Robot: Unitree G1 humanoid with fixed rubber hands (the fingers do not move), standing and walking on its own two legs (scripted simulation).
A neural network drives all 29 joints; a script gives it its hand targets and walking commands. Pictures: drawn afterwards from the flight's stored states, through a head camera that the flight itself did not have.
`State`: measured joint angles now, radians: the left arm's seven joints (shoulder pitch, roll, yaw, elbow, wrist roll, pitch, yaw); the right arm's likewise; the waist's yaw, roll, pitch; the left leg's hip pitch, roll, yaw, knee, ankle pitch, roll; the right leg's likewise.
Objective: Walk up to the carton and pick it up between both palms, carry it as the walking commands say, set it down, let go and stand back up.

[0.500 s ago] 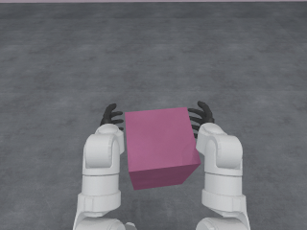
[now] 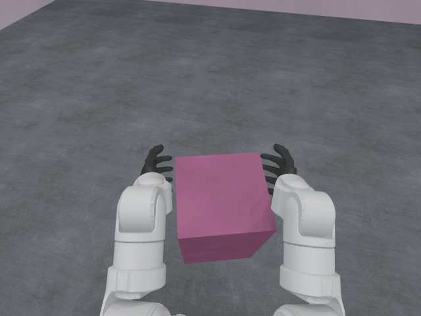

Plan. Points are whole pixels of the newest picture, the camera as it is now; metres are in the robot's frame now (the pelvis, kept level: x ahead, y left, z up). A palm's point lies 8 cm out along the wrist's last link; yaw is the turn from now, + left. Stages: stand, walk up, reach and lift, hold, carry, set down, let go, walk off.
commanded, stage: carry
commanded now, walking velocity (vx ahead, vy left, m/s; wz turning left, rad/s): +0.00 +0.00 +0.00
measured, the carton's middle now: (217, 214) +0.31 +0.00 +0.00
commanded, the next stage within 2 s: none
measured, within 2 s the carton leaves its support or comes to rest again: neither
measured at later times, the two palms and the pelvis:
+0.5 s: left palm (153, 179) +0.31 +0.11 +0.13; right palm (290, 169) +0.34 -0.12 +0.12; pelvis +0.01 -0.03 +0.01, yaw +5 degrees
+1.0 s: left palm (149, 116) +0.48 +0.15 +0.12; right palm (256, 106) +0.51 -0.09 +0.12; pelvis +0.19 -0.01 +0.01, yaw +6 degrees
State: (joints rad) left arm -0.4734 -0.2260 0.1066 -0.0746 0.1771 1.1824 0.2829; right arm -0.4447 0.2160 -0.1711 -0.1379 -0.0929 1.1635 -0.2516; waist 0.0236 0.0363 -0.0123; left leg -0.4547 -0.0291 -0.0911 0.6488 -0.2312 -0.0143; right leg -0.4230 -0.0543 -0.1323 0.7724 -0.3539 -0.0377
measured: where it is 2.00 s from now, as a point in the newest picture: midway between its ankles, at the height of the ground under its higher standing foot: (206, 279)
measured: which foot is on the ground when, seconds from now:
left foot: down 0.00-0.02, up 0.04-0.40, down 0.42-0.66, up 0.68-0.80, down 0.82-1.00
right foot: up 0.00-0.00, down 0.02-0.86, up 0.88-1.00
